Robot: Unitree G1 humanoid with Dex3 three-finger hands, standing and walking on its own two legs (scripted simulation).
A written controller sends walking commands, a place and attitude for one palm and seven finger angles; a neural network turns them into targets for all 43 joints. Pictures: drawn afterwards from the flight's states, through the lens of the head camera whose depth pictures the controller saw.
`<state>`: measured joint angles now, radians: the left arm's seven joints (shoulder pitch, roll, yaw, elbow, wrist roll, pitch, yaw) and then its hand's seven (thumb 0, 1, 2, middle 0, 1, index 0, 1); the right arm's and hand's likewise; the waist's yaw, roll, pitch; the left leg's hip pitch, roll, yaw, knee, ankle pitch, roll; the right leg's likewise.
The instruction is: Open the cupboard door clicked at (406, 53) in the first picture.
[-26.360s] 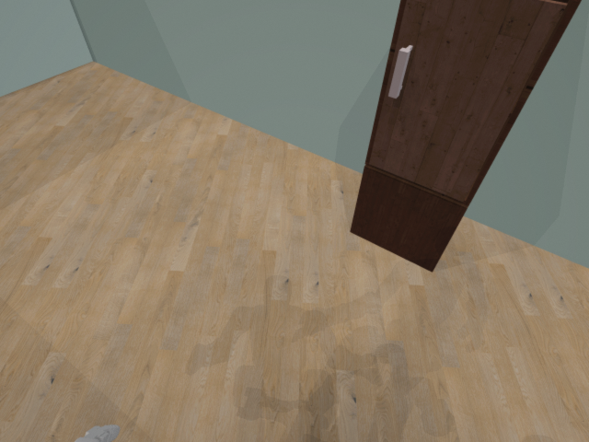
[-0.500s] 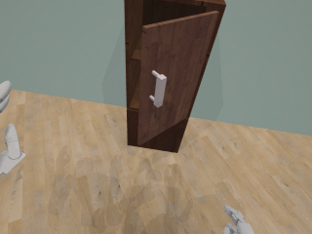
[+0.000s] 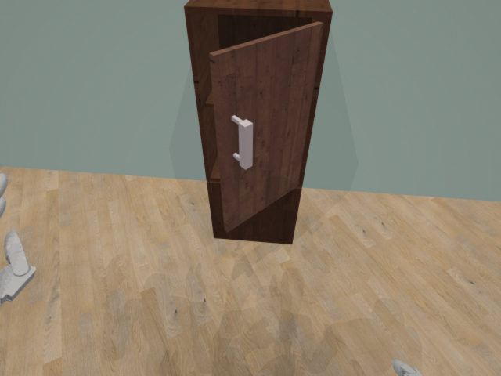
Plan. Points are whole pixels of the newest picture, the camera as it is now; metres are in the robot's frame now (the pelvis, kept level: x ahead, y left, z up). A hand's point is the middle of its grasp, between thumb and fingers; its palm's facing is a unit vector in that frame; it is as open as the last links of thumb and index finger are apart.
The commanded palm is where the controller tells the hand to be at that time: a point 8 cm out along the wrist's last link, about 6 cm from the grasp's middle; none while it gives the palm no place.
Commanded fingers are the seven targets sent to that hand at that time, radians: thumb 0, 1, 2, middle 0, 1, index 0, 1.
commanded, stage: let the arm hang, fingers relaxed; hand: left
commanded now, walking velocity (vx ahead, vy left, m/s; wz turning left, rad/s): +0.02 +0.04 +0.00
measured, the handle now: (240, 142) +0.66 +0.07 +0.02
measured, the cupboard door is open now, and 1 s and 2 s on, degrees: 46 46 46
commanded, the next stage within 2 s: look to check the result in 1.20 s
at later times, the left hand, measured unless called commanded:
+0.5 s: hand out of the picture -0.03 +0.22 -0.18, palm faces +0.05 -0.98 -0.19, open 7.1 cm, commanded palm none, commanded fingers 0.00 0.90 0.90 -0.20 -0.30 -0.20 -0.30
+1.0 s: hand out of the picture +0.03 +0.27 -0.16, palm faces +0.04 -0.95 -0.32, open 7.4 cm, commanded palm none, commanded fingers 0.00 0.90 0.90 -0.20 -0.30 -0.20 -0.30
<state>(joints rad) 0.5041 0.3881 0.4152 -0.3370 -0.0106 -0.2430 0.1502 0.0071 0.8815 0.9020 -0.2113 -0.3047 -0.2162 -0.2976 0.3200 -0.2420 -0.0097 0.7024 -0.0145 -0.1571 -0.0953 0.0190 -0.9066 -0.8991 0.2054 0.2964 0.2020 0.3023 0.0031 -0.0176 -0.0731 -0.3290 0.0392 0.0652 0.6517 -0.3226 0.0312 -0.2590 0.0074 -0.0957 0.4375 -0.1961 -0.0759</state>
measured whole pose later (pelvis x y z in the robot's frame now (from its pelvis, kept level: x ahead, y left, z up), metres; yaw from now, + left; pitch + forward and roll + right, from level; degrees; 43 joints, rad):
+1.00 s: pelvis -0.02 +0.04 +0.00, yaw +2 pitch -2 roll +1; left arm 0.14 0.28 0.02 1.14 0.02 -0.01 0.01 0.00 0.90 0.90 -0.20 -0.30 -0.20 -0.29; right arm 0.21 -0.26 -0.02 1.13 -0.02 0.00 0.00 0.01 -0.91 -0.90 0.20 0.30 0.20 0.30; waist 0.00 0.03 0.04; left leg -0.16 -0.02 0.04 0.38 -0.18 0.03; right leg -0.21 -0.03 -0.06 0.40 -0.15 -0.01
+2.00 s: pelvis +0.02 +0.01 +0.01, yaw +0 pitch -1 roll +0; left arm 0.10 0.29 0.02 1.14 0.01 -0.01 0.02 0.00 0.90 0.90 -0.20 -0.30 -0.20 -0.29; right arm 0.13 -0.30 -0.01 1.12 -0.02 0.01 -0.02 0.01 -0.91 -0.90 0.20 0.30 0.20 0.30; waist 0.00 0.03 0.06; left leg -0.09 0.04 0.05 0.32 -0.21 -0.03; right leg -0.14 0.04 -0.05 0.32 -0.16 -0.06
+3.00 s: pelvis -0.03 -0.01 -0.03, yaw -33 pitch +0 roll +0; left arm 0.15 0.28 0.08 0.88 0.02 0.02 -0.03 0.00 0.90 0.90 -0.20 -0.30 -0.20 -0.29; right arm 0.16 -0.24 -0.05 0.89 -0.02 0.05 -0.02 0.01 -0.91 -0.90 0.21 0.30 0.21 0.30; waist 0.03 0.01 0.11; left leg -0.35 0.15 0.06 0.83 -0.49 -0.07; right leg -0.36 0.01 -0.01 0.65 -0.29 -0.03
